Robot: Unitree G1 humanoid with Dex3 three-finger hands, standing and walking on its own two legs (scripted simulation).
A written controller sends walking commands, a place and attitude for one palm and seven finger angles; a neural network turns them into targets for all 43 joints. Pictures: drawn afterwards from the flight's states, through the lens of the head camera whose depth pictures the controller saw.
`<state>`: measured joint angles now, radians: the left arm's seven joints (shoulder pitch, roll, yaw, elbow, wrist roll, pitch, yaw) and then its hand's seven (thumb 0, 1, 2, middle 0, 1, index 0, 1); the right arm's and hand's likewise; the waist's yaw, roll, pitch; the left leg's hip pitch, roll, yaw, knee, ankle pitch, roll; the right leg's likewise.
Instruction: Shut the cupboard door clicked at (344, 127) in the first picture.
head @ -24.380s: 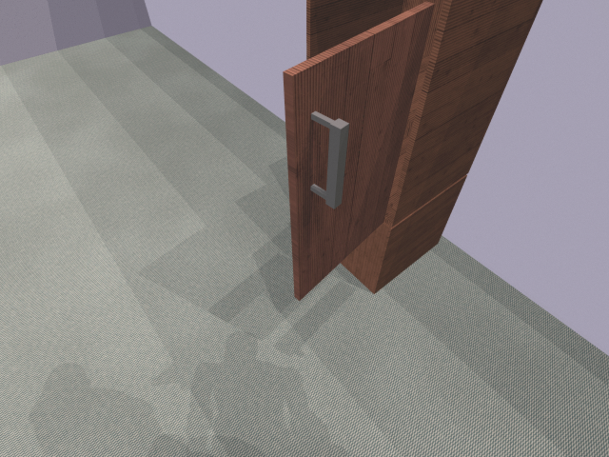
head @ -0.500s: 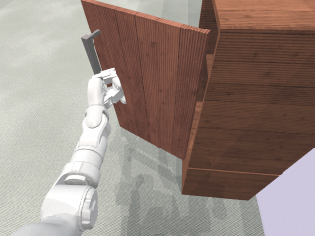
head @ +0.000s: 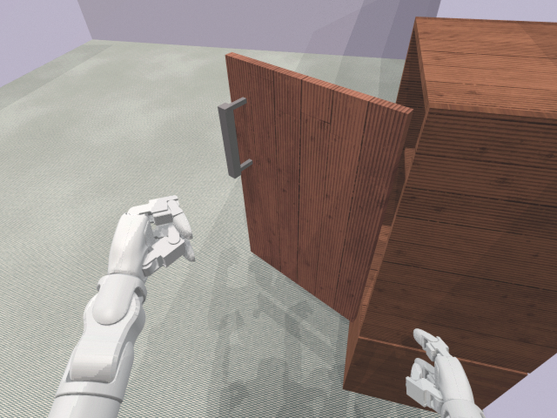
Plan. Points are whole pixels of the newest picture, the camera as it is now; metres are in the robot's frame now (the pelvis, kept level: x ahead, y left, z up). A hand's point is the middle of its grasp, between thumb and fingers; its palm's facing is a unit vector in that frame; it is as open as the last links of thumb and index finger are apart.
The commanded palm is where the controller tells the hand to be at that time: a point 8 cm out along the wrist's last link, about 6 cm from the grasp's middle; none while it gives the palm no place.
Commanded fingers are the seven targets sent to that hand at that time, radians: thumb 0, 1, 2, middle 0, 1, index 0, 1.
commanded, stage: draw the hand back to the body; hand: left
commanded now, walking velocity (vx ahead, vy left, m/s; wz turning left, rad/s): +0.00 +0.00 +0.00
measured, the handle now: (237, 139) +0.63 +0.13 +0.09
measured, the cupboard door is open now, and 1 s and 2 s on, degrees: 63 63 63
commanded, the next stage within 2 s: step back with the hand held close in 0.94 s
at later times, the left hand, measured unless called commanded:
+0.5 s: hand (60, 291) +0.22 +0.27 +0.15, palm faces +0.37 -0.84 -0.39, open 5.6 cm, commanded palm +0.16 +0.31 +0.18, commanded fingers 0.00 0.90 0.90 -0.25 -0.36 -0.25 -0.36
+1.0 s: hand (39, 291) +0.21 +0.28 +0.17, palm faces +0.45 -0.80 -0.41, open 7.4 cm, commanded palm +0.16 +0.31 +0.18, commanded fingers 0.00 0.90 0.90 -0.20 -0.30 -0.20 -0.30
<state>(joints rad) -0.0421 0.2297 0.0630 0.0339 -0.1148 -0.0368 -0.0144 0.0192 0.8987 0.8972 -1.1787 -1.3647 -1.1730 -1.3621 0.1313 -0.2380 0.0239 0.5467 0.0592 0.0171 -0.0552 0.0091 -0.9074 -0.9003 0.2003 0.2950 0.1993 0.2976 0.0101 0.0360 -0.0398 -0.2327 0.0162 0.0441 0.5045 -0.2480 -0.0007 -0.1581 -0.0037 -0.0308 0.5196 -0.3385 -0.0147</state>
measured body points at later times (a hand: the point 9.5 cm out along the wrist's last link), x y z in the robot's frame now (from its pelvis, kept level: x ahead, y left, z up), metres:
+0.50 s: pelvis +0.01 +0.02 +0.01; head -0.01 -0.01 +0.46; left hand +0.19 +0.31 +0.17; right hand +0.18 -0.20 -0.09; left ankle +0.01 +0.12 -0.74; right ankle -0.04 -0.10 -0.74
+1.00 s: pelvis +0.02 +0.01 +0.01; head -0.01 -0.01 +0.46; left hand +0.18 +0.32 +0.19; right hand +0.21 -0.20 -0.08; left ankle +0.01 +0.12 -0.74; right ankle -0.04 -0.10 -0.74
